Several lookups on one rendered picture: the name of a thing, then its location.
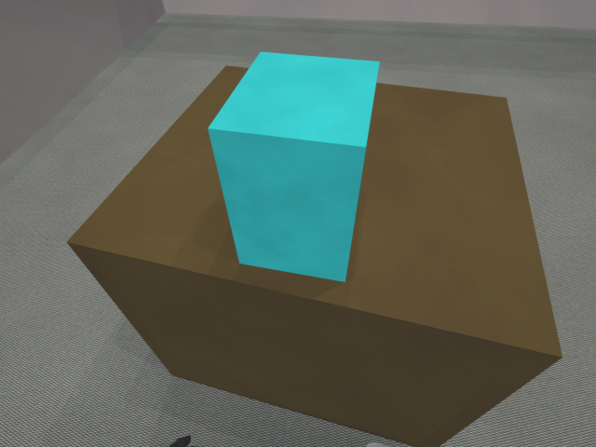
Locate pedestal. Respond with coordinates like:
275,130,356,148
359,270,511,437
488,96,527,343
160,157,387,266
67,65,562,447

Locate carton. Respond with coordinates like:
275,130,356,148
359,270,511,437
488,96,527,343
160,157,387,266
208,52,380,282

